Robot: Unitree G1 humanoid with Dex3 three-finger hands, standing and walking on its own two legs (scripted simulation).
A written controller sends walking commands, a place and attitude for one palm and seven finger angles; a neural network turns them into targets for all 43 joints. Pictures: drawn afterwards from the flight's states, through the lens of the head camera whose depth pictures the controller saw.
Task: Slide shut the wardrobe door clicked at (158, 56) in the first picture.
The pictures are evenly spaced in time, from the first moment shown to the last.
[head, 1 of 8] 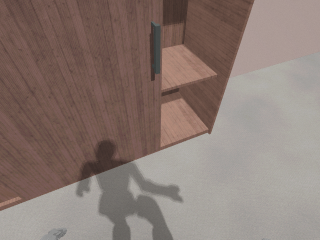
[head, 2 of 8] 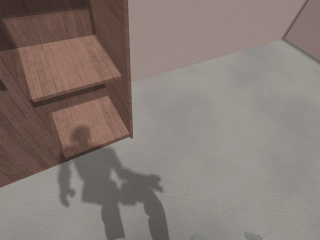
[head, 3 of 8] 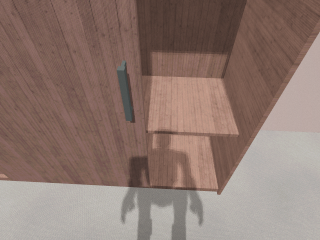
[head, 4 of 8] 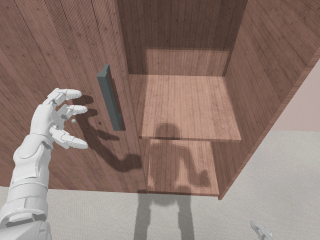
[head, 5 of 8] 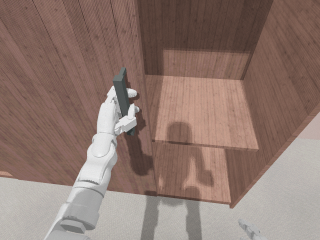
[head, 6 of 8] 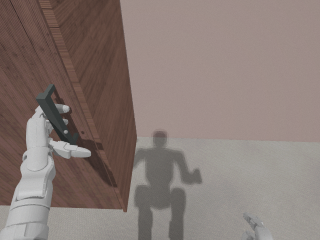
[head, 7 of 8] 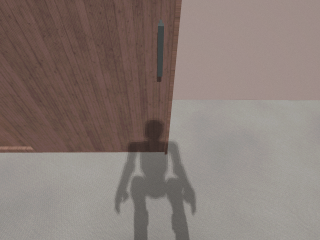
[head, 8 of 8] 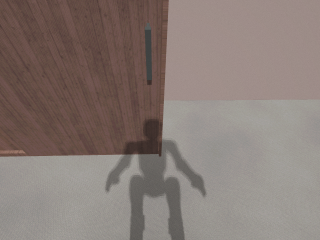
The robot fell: no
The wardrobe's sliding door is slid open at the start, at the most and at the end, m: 0.44 0.44 0.00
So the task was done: yes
